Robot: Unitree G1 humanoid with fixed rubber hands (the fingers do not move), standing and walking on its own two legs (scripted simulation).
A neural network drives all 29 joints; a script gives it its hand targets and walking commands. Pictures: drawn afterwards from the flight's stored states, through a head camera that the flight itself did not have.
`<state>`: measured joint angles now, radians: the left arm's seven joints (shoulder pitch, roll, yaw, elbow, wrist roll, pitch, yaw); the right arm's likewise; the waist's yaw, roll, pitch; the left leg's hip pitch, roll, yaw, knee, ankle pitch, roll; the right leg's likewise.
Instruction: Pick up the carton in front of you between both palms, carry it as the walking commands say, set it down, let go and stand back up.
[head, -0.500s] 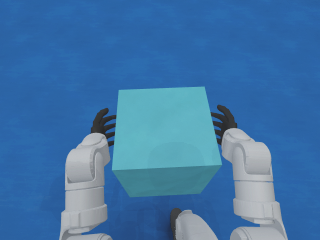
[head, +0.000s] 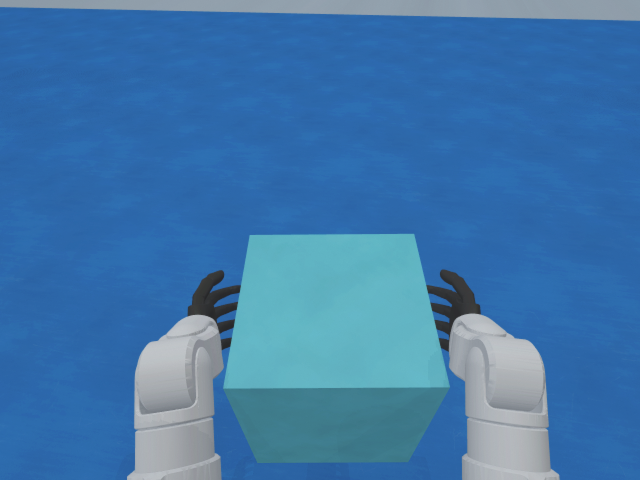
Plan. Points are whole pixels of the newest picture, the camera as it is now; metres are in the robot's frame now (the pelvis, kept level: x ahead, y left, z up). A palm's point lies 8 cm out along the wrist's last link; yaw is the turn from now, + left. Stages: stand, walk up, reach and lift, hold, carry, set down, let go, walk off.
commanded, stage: carry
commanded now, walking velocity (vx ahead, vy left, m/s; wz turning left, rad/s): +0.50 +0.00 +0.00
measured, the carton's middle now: (332, 353) +0.30 +0.00 +0.02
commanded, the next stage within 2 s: none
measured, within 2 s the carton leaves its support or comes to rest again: neither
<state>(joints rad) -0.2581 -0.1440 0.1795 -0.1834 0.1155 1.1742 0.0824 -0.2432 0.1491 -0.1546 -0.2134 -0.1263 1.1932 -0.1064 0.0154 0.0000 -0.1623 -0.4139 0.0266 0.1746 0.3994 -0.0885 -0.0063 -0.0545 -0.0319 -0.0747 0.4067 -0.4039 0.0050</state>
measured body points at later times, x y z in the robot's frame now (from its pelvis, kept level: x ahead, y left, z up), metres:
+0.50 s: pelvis +0.27 -0.02 -0.01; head +0.22 -0.03 +0.44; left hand +0.54 +0.13 +0.09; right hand +0.54 -0.17 +0.08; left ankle +0.11 +0.09 -0.73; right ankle +0.37 -0.11 -0.74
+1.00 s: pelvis +0.56 +0.02 -0.01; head +0.54 +0.03 +0.44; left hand +0.84 +0.16 +0.07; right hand +0.83 -0.14 +0.08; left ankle +0.65 +0.10 -0.73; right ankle +0.39 -0.11 -0.69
